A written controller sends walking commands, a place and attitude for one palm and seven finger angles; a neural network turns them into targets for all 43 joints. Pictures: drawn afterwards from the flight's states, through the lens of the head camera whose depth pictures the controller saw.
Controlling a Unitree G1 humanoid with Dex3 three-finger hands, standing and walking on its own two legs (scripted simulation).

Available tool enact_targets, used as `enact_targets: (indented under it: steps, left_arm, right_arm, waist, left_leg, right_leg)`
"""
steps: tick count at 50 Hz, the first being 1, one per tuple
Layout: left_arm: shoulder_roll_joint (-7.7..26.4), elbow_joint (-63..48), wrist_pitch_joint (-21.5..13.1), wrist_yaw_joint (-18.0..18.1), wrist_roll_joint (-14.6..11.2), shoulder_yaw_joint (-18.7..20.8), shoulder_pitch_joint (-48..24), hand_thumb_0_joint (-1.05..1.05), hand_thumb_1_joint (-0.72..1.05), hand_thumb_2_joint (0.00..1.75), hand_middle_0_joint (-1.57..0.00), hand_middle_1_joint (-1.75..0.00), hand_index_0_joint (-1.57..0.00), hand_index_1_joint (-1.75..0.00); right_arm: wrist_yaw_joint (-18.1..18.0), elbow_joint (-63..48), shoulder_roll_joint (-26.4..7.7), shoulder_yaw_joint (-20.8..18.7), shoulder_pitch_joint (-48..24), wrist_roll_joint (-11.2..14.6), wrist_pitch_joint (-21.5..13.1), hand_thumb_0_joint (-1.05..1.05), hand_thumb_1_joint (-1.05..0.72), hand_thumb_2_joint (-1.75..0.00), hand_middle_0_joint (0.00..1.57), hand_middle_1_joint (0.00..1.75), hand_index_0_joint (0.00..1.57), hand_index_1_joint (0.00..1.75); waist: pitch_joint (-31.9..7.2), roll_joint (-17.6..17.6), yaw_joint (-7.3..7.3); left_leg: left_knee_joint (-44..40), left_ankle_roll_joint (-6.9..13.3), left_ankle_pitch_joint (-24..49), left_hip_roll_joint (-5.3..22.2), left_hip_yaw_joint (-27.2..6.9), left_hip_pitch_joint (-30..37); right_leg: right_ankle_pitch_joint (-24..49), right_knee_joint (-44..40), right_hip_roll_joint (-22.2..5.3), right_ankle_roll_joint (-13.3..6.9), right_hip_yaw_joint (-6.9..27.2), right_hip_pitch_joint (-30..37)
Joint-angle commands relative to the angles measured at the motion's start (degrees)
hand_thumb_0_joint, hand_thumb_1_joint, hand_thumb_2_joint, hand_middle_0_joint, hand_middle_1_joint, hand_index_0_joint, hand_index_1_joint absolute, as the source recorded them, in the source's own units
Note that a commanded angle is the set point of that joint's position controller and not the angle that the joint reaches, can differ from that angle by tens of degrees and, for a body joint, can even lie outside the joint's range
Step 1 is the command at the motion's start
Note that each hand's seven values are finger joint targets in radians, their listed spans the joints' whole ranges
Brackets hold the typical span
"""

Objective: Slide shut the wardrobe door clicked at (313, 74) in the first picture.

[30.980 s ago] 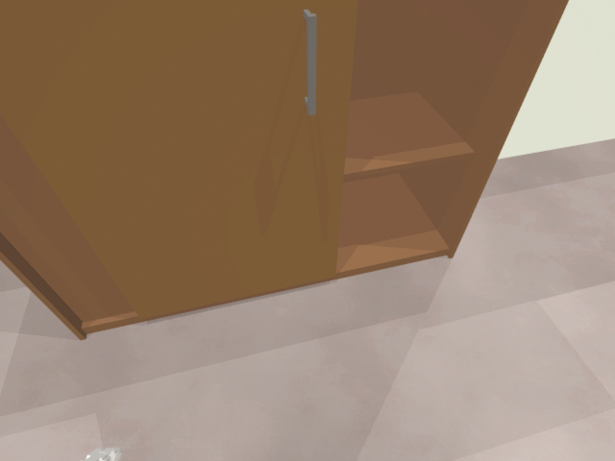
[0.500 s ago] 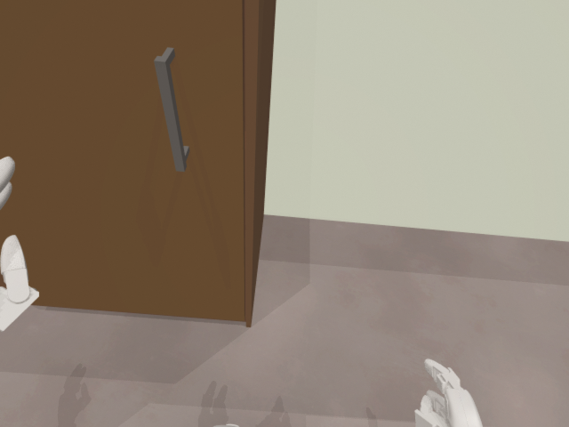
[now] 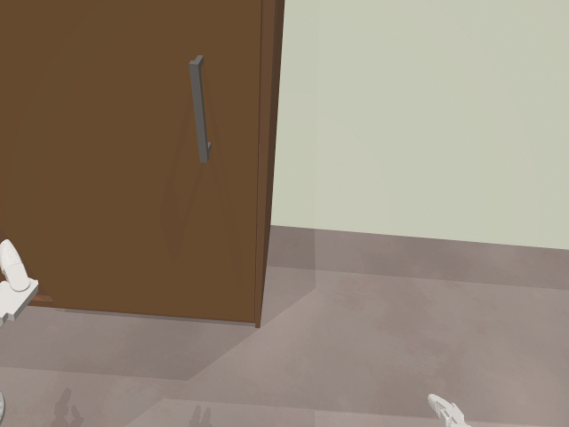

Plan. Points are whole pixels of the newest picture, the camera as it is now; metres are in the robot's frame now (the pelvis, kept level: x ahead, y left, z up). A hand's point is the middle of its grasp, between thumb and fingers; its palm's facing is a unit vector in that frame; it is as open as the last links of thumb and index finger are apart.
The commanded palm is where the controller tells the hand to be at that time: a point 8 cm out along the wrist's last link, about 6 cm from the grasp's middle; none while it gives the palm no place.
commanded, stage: stop stepping back and stand still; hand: left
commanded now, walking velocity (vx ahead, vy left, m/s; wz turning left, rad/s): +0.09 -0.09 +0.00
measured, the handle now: (202, 112) +0.64 +0.20 +0.14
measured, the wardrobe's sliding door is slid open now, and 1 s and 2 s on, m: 0.00 0.00 0.00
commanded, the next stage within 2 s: let the arm hang, fingers relaxed in 0.16 s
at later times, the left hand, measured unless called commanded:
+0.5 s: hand out of the picture +0.10 +0.20 -0.14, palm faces +0.08 -0.97 -0.22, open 7.4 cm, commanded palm none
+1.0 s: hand out of the picture -0.03 +0.20 -0.16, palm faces +0.12 -0.97 -0.19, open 7.4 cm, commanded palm none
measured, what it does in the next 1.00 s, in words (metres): stands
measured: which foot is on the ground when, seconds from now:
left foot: down 0.00-1.00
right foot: down 0.00-1.00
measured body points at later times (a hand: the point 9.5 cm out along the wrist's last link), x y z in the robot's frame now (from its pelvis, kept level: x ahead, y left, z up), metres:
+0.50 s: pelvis +0.00 +0.01 -0.01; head +0.00 +0.00 +0.44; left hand +0.09 +0.25 -0.13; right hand +0.12 -0.23 -0.14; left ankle +0.02 +0.12 -0.72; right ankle +0.02 -0.10 -0.73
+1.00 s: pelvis +0.00 +0.03 +0.02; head +0.01 +0.03 +0.47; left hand -0.04 +0.26 -0.14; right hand +0.02 -0.19 -0.14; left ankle +0.02 +0.12 -0.73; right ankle +0.02 -0.10 -0.73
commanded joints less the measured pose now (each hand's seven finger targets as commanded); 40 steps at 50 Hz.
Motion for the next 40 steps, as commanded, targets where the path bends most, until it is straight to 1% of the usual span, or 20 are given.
enact_targets:
  steps: [1,3,4,5,6,9,12,13,14,15,16,17,19,21,23,26,28,31,35,40]
  left_arm:
    - [12.63,-19.51,-4.75,-0.12,0.68,5.27,-1.09,0.0,0.9,0.9,-0.2,-0.3,-0.2,-0.3]
    - [12.09,-17.19,-4.52,-0.42,1.0,5.71,3.75,0.0,0.9,0.9,-0.2,-0.3,-0.2,-0.3]
    - [12.51,-16.71,-4.67,-0.62,1.04,6.16,4.05,0.0,0.9,0.9,-0.2,-0.3,-0.2,-0.3]
    - [13.98,-17.06,-4.65,-0.72,0.46,7.81,3.03,0.0,0.9,0.9,-0.2,-0.3,-0.2,-0.3]
    - [13.44,-18.1,-5.11,-0.32,0.03,7.85,-0.23,0.0,0.9,0.9,-0.2,-0.3,-0.2,-0.3]
    - [11.97,-13.68,-5.38,-0.4,-0.42,7.0,0.35,0.0,0.9,0.9,-0.2,-0.3,-0.2,-0.3]
    - [11.04,-13.04,-5.35,-0.05,-0.18,5.31,-1.21,0.0,0.9,0.9,-0.2,-0.3,-0.2,-0.3]
    - [-3.39,27.79,6.21,-8.39,4.86,-17.26,-0.73,0.0,0.9,0.9,-0.2,-0.3,-0.2,-0.3]
    - [-5.26,29.03,10.4,-9.62,3.56,-16.77,3.46,0.0,0.9,0.9,-0.2,-0.3,-0.2,-0.3]
    - [-6.63,29.46,11.54,-9.69,3.66,-17.73,0.96,0.0,0.9,0.9,-0.2,-0.3,-0.2,-0.3]
    - [-6.39,30.01,11.02,-9.86,3.48,-18.35,-3.19,0.0,0.9,0.9,-0.2,-0.3,-0.2,-0.3]
    - [-5.85,32.86,10.62,-9.97,3.43,-18.33,-5.82,0.0,0.9,0.9,-0.2,-0.3,-0.2,-0.3]
    - [-4.42,41.37,10.4,-9.49,2.77,-18.97,-6.94,0.0,0.9,0.9,-0.2,-0.3,-0.2,-0.3]
    - [-2.01,51.67,10.63,-9.36,2.86,-19.46,-4.93,0.0,0.9,0.9,-0.2,-0.3,-0.2,-0.3]
    - [2.53,59.09,10.16,-9.72,3.09,-20.57,-7.1,0.0,0.9,0.9,-0.2,-0.3,-0.2,-0.3]
    - [1.1,67.32,9.69,-9.53,2.65,-21.75,-12.12,0.0,0.9,0.9,-0.2,-0.3,-0.2,-0.3]
    - [-3.48,70.96,9.26,-9.09,2.62,-20.81,-11.37,0.0,0.9,0.9,-0.2,-0.3,-0.2,-0.3]
    - [-4.26,76.15,9.95,-8.98,2.0,-21.69,-9.11,0.0,0.9,0.9,-0.2,-0.3,-0.2,-0.3]
    - [-5.39,81.89,9.84,-9.06,1.88,-22.6,-7.09,0.0,0.9,0.9,-0.2,-0.3,-0.2,-0.3]
    - [-5.87,85.75,10.11,-8.82,1.9,-23.17,-6.18,0.0,0.9,0.9,-0.2,-0.3,-0.2,-0.3]
  right_arm:
    - [1.09,-11.05,-7.03,-1.69,-8.4,-0.48,-4.78,0.0,-0.9,-0.9,0.2,0.3,0.2,0.3]
    - [1.41,-11.4,-7.29,-1.88,-8.38,-0.8,-3.65,0.0,-0.9,-0.9,0.2,0.3,0.2,0.3]
    - [1.54,-11.79,-7.1,-2.46,-7.92,-1.01,-2.83,0.0,-0.9,-0.9,0.2,0.3,0.2,0.3]
    - [1.68,-11.73,-7.45,-3.22,-6.91,-0.72,-2.05,0.0,-0.9,-0.9,0.2,0.3,0.2,0.3]
    - [2.04,-11.24,-7.84,-3.32,-6.71,-0.32,-2.27,0.0,-0.9,-0.9,0.2,0.3,0.2,0.3]
    - [1.57,-10.32,-6.71,-2.56,-5.18,-0.15,-2.73,0.0,-0.9,-0.9,0.2,0.3,0.2,0.3]
    - [0.17,-10.07,-6.6,-2.05,-6.8,-0.16,-3.24,0.0,-0.9,-0.9,0.2,0.3,0.2,0.3]
    - [6.39,3.37,-13.98,-4.26,-0.52,-0.8,-3.78,0.0,-0.9,-0.9,0.2,0.3,0.2,0.3]
    - [5.86,0.34,-11.02,-3.57,-0.44,-0.67,0.22,0.0,-0.9,-0.9,0.2,0.3,0.2,0.3]
    - [5.23,-1.14,-11.66,-3.7,-2.55,-1.45,1.87,0.0,-0.9,-0.9,0.2,0.3,0.2,0.3]
    - [4.59,-2.67,-12.26,-3.61,-1.6,-2.54,1.56,0.0,-0.9,-0.9,0.2,0.3,0.2,0.3]
    - [4.01,-1.74,-12.72,-3.29,-0.01,-3.23,1.16,0.0,-0.9,-0.9,0.2,0.3,0.2,0.3]
    - [3.44,-0.25,-13.14,-2.97,-1.53,-3.1,2.08,0.0,-0.9,-0.9,0.2,0.3,0.2,0.3]
    - [3.6,1.26,-11.47,-2.2,-6.11,-1.85,3.45,0.0,-0.9,-0.9,0.2,0.3,0.2,0.3]
    - [4.44,3.73,-6.9,-1.54,-3.52,-0.58,4.9,0.0,-0.9,-0.9,0.2,0.3,0.2,0.3]
    - [4.3,8.87,-6.0,-1.92,-1.33,-1.11,6.64,0.0,-0.9,-0.9,0.2,0.3,0.2,0.3]
    - [3.76,12.21,-3.38,-1.66,1.64,-1.4,5.96,0.0,-0.9,-0.9,0.2,0.3,0.2,0.3]
    - [3.18,14.79,-4.16,-1.29,-0.14,-1.22,5.56,0.0,-0.9,-0.9,0.2,0.3,0.2,0.3]
    - [2.64,18.14,-4.39,-1.23,1.53,-0.74,5.15,0.0,-0.9,-0.9,0.2,0.3,0.2,0.3]
    - [2.51,21.13,-4.13,-1.04,2.84,-0.68,5.38,0.0,-0.9,-0.9,0.2,0.3,0.2,0.3]
  waist:
    - [1.73,11.77,1.01]
    - [1.25,9.91,1.45]
    - [2.04,3.04,1.46]
    - [1.15,-6.51,0.82]
    - [1.55,-6.28,0.86]
    - [2.56,-1.89,-0.72]
    - [1.98,-0.19,-0.24]
    - [3.32,9.38,-4.77]
    - [0.18,17.04,-1.22]
    - [-0.14,14.03,-0.54]
    - [-0.3,3.08,-1.01]
    - [-4.27,0.19,-1.79]
    - [-6.33,-0.21,0.38]
    - [-4.45,1.22,3.17]
    - [0.78,-1.43,-0.05]
    - [5.01,-7.19,-1.47]
    - [0.79,4.2,-2.17]
    - [1.71,11.29,0.27]
    - [-0.02,3.98,0.73]
    - [3.58,4.13,0.66]
  left_leg:
    - [-24.16,6.02,-21.33,14.1,-17.74,-9.6]
    - [-15.44,1.86,-22.04,8.16,-8.53,-18.59]
    - [-1.76,-0.18,-18.2,2.96,-2.91,-20.33]
    - [15.47,-1.59,-11.71,0.01,1.34,-18.46]
    - [25.57,-2.06,-9.89,0.7,0.18,-18.96]
    - [16.38,-1.37,-6.38,5.71,-1.71,-8.79]
    - [-4.14,-0.87,-1.86,3.88,3.06,6.13]
    - [-0.62,0.29,14.61,8.37,-4.9,4.96]
    - [-7.27,3.88,18.59,13.94,-13.97,0.11]
    - [-10.85,7.26,15.48,17.88,-19.02,-4.3]
    - [-10.94,9.89,25.96,19.07,-24.54,-3.02]
    - [-9.55,10.81,38.67,19.14,-26.53,3.2]
    - [-5.93,10.26,50.95,17.63,-19.26,7.0]
    - [-3.93,3.82,29.57,9.43,-9.09,-2.45]
    - [0.2,-1.5,-6.38,0.51,-0.86,-3.33]
    - [3.29,-1.23,-3.84,1.26,-0.94,2.68]
    - [-4.8,-0.9,4.66,2.93,-1.93,8.25]
    - [-12.42,0.52,6.0,6.33,-6.9,4.9]
    - [-14.77,0.92,8.91,7.04,-6.77,6.04]
    - [-17.37,0.98,5.61,7.28,-7.03,6.12]
  right_leg:
    - [-1.18,-6.15,0.22,-0.54,-1.38,7.29]
    - [-0.51,-18.17,-0.19,-2.1,-0.27,19.1]
    - [-7.91,-26.32,-5.55,-5.67,9.87,16.61]
    - [-14.89,-35.08,-16.87,-10.7,26.75,10.03]
    - [-12.17,-37.62,-21.48,-13.46,32.03,7.32]
    - [-6.26,-32.72,-16.93,-10.59,16.68,-2.01]
    - [-5.02,-27.09,-11.24,-6.19,7.16,-6.25]
    - [15.88,-7.5,-11.03,-1.9,-1.12,-12.12]
    - [6.0,0.89,-2.99,1.96,-1.82,-9.35]
    - [-6.83,7.45,-0.84,2.13,-2.02,-8.92]
    - [-6.32,11.02,-0.74,2.16,0.67,-10.39]
    - [-6.38,11.64,-0.74,2.19,1.08,-11.29]
    - [-2.72,2.88,-1.28,2.33,2.33,-5.45]
    - [16.75,-12.51,-1.95,1.16,3.98,8.48]
    - [13.82,-25.91,-13.88,-4.39,17.55,2.17]
    - [9.87,-30.86,-11.79,-7.12,17.62,-3.74]
    - [14.63,-26.59,-9.01,-5.48,11.84,-1.18]
    - [13.77,-24.43,-3.88,-2.55,6.42,4.28]
    - [18.28,-24.95,-4.21,-1.97,4.64,9.22]
    - [14.88,-26.03,-4.21,-1.71,3.98,7.57]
